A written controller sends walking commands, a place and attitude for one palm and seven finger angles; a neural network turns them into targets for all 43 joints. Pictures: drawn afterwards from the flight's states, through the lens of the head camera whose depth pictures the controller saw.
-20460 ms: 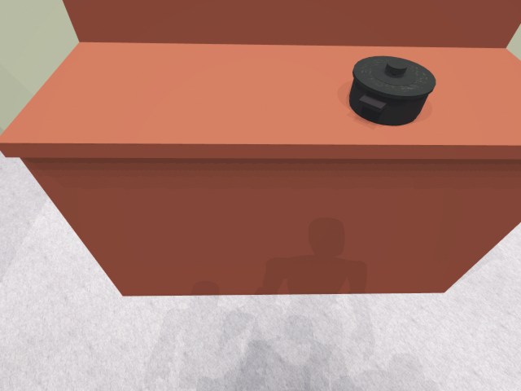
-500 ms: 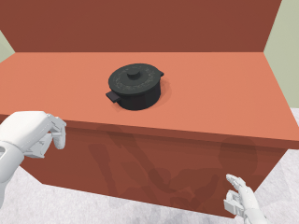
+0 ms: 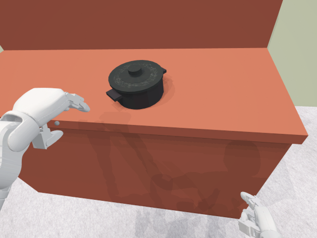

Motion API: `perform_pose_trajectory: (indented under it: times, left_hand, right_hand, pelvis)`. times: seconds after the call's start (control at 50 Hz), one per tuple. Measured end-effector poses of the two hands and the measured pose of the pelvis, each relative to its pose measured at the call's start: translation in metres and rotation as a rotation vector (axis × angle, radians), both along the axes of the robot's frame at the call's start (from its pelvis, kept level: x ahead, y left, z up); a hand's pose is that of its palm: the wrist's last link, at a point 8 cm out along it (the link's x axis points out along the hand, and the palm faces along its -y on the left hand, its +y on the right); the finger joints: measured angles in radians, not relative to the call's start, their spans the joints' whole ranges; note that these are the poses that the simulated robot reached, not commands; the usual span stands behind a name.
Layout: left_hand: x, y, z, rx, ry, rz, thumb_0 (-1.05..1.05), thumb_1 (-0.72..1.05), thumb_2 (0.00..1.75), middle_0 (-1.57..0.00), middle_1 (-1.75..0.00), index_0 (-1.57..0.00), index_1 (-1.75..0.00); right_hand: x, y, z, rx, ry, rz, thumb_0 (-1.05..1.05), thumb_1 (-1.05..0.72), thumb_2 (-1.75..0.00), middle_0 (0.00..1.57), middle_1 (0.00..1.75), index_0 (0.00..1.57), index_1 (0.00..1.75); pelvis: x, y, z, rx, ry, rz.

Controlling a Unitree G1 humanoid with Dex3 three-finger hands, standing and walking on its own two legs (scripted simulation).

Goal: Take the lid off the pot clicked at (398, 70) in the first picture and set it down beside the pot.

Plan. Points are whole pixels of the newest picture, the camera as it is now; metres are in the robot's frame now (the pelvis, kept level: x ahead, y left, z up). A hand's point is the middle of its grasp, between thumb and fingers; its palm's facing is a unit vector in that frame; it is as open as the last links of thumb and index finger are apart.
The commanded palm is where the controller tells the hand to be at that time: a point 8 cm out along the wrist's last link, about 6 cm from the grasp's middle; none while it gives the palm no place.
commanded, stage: reach forward and open the fingers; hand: left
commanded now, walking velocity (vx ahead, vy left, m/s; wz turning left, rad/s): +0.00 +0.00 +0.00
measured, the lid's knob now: (134, 69) +0.56 +0.15 +0.15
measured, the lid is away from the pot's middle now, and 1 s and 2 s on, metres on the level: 0.00 0.00 0.00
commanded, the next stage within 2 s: move the open hand above the knob in 0.14 s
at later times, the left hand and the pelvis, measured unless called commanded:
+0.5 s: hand (76, 101) +0.34 +0.23 +0.20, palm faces -0.13 -0.02 -0.99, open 10.3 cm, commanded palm +0.32 +0.22 +0.28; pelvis +0.01 +0.01 +0.00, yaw +0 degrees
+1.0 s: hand (102, 82) +0.41 +0.19 +0.20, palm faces -0.19 -0.03 -0.98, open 10.3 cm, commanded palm +0.39 +0.19 +0.28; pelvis +0.03 +0.00 +0.00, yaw +0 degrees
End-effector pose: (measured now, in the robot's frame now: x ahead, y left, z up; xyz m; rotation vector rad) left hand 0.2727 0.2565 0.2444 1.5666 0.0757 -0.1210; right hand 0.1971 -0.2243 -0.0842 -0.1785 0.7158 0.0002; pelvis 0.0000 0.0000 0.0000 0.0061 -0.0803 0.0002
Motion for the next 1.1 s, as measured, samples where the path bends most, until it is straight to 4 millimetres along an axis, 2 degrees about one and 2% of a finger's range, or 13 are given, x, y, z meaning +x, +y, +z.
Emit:
perform_pose_trajectory:
  times: [0.28, 0.52, 1.1]
  left_hand:
    - [0.026, -0.005, 0.014, -0.008, -0.017, 0.028, 0.00, -0.38, 1.57, -0.85, -0.09, -0.85, -0.08]
    - [0.058, -0.028, 0.015, -0.020, 0.008, 0.011, 0.00, -0.37, 1.56, -0.84, -0.09, -0.85, -0.08]
    - [0.144, -0.074, 0.019, -0.032, 0.071, 0.027, 0.00, -0.37, 1.56, -0.84, -0.08, -0.84, -0.08]
  right_hand:
    - [0.011, 0.010, 0.003, 0.025, -0.026, 0.013, 0.02, -0.90, -0.90, 0.20, 0.30, 0.20, 0.30]
    - [0.024, 0.016, 0.003, 0.044, -0.018, 0.030, 0.01, -0.90, -0.90, 0.20, 0.30, 0.20, 0.30]
    - [0.014, -0.011, -0.010, 0.043, 0.083, -0.052, 0.01, -0.91, -0.90, 0.20, 0.30, 0.20, 0.30]
  pelvis:
    - [0.003, 0.006, 0.000, 0.003, 0.008, 0.001]
    - [0.011, 0.006, 0.001, 0.003, 0.019, 0.006]
    - [0.034, 0.000, 0.003, 0.007, 0.053, -0.003]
